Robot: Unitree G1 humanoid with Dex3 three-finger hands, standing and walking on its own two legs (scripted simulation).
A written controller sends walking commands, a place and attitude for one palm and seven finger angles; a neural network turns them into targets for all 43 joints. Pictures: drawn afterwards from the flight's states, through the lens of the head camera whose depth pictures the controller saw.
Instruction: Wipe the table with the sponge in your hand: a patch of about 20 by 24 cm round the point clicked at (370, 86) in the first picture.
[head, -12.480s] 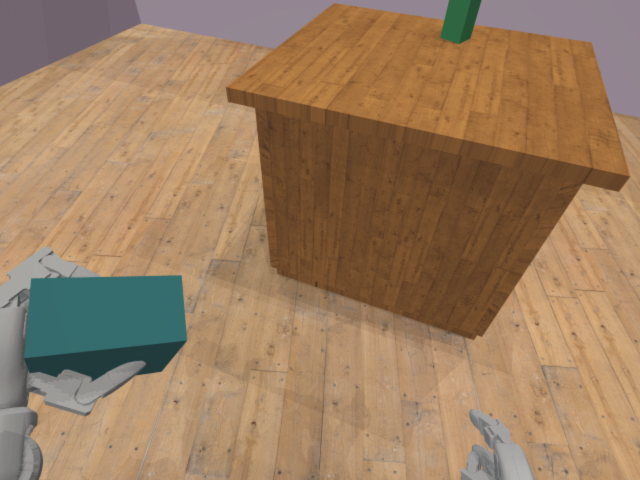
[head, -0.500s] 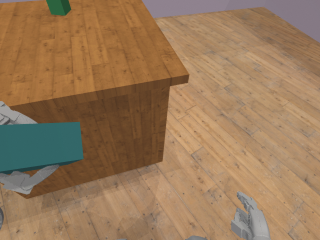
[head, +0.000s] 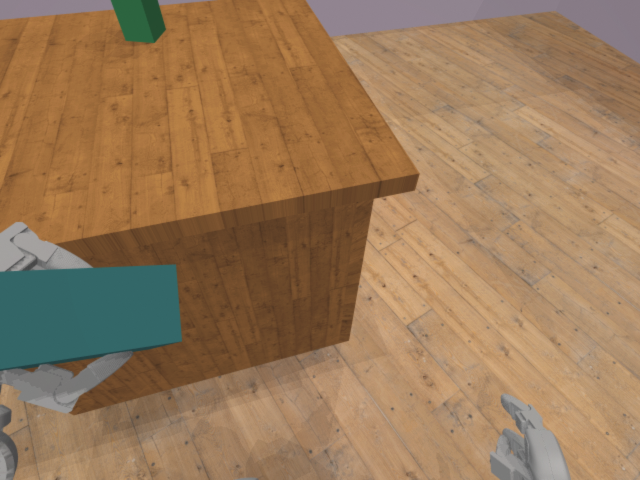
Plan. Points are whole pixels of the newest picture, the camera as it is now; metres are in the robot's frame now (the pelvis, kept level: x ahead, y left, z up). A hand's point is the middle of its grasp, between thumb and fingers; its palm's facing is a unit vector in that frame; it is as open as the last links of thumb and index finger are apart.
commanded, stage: take the last steps up to it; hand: left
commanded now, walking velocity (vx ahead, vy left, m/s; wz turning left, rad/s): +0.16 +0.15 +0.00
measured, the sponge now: (114, 317) +0.22 +0.20 +0.17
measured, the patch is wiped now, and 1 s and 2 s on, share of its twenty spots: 0.00 0.00 0.00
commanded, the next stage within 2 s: come to a stop and stand still in 0.32 s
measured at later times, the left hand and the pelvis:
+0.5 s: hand (43, 281) +0.25 +0.26 +0.19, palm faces +0.38 -0.80 -0.46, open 10.0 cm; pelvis +0.03 +0.03 +0.02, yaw +0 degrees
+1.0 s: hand out of the picture +0.25 +0.34 +0.20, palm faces +0.49 -0.77 -0.40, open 10.0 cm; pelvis +0.00 +0.06 +0.01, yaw -1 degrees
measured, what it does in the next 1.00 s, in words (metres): steps on the spot: right foot, then left foot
